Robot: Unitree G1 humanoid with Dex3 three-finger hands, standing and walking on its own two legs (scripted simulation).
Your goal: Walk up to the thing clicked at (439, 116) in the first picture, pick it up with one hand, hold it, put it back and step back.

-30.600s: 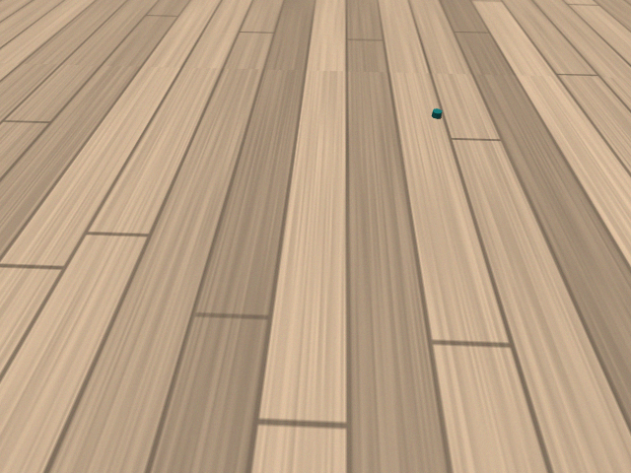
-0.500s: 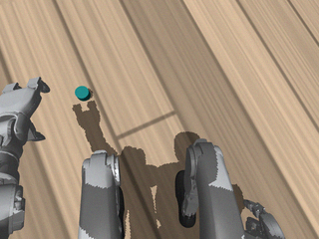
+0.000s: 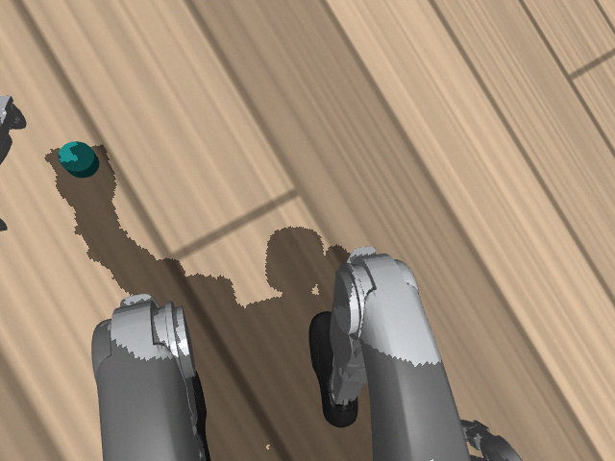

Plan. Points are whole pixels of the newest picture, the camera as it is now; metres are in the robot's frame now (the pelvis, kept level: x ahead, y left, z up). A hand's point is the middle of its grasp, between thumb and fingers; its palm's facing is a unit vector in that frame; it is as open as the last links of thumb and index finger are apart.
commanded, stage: rise first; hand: left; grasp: from above
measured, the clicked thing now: (79, 160) +0.57 +0.26 -0.34
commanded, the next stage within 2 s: none
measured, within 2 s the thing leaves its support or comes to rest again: neither
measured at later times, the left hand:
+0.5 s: hand (9, 166) +0.51 +0.30 -0.20, palm faces -0.47 -0.04 -0.88, open 13.8 cm
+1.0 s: hand (17, 162) +0.52 +0.30 -0.21, palm faces -0.47 -0.05 -0.88, open 13.8 cm
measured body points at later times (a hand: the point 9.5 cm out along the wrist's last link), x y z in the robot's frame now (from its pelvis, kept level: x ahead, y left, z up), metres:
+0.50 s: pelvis +0.01 +0.00 -0.02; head +0.28 +0.07 +0.33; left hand +0.53 +0.30 -0.15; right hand +0.02 -0.28 -0.10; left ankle +0.07 +0.12 -0.32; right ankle +0.12 -0.15 -0.32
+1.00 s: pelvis +0.00 +0.00 -0.03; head +0.29 +0.08 +0.32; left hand +0.54 +0.30 -0.16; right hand +0.02 -0.27 -0.10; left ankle +0.07 +0.12 -0.32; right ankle +0.12 -0.15 -0.32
